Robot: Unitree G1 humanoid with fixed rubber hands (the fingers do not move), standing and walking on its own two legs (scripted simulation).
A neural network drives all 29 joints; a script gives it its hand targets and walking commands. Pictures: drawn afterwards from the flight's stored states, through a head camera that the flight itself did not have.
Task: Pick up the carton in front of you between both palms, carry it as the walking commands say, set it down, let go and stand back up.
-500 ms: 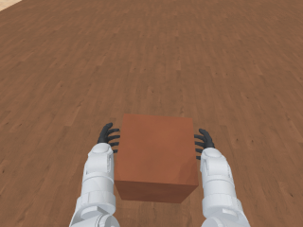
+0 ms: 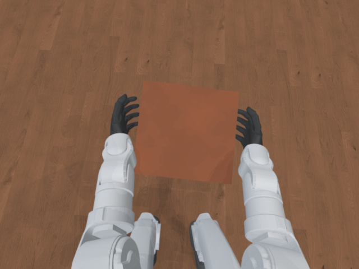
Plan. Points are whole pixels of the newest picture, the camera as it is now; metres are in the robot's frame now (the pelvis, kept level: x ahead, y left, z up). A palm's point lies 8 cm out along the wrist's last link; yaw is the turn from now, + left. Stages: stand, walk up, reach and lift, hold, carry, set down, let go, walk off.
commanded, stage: set down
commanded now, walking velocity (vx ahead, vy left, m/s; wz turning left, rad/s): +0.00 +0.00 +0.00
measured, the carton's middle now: (183, 136) +0.44 -0.02 -0.16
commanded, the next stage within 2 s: none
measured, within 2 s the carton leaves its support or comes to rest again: rests again in 1.74 s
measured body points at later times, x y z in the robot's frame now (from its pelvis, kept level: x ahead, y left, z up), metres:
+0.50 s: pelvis -0.03 +0.00 -0.13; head +0.25 +0.00 +0.22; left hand +0.48 +0.11 -0.22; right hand +0.44 -0.19 -0.22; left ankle +0.08 +0.11 -0.62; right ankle +0.05 -0.12 -0.62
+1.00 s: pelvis -0.04 +0.00 -0.23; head +0.31 -0.02 +0.05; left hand +0.52 +0.09 -0.38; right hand +0.48 -0.21 -0.38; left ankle +0.08 +0.11 -0.62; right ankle +0.05 -0.12 -0.62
